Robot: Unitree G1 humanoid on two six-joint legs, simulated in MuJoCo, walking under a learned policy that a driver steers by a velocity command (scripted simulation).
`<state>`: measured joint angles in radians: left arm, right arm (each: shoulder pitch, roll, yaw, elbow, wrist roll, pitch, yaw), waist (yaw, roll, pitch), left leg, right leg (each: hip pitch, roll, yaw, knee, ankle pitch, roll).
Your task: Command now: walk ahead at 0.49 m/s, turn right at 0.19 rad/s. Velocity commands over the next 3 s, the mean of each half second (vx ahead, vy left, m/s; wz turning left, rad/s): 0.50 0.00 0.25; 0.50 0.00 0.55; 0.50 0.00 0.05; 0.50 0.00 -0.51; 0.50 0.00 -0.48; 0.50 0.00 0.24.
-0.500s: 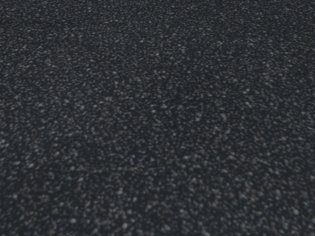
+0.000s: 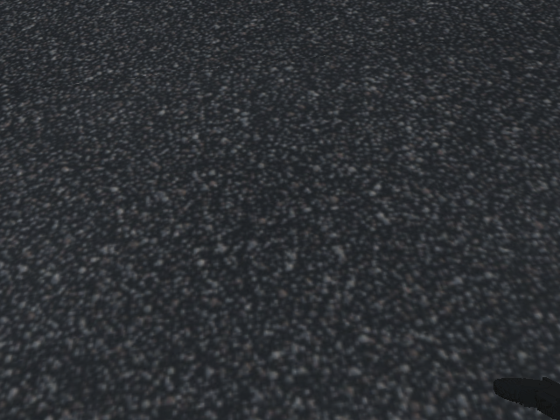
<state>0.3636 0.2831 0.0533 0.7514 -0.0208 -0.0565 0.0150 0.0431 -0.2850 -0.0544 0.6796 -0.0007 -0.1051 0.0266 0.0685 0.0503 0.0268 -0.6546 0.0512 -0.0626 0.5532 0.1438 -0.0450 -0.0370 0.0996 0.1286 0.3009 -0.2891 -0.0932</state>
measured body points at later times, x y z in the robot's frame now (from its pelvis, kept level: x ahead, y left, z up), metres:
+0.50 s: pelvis +0.31 +0.04 +0.00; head +0.35 +0.05 +0.45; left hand +0.50 +0.30 -0.07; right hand +0.38 -0.24 -0.12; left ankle +0.24 +0.12 -0.74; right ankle +0.51 -0.10 -0.70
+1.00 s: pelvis +0.57 +0.07 +0.00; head +0.60 +0.09 +0.44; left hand +0.45 +0.34 -0.12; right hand +0.88 -0.04 -0.08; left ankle +0.65 +0.28 -0.70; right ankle +0.53 -0.07 -0.74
